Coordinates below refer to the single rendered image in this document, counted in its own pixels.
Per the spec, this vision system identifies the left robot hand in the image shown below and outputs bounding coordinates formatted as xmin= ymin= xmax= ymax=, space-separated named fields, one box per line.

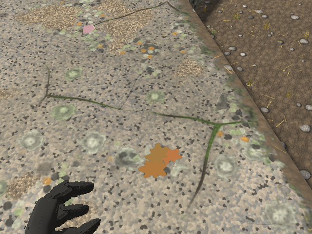
xmin=24 ymin=179 xmax=101 ymax=234

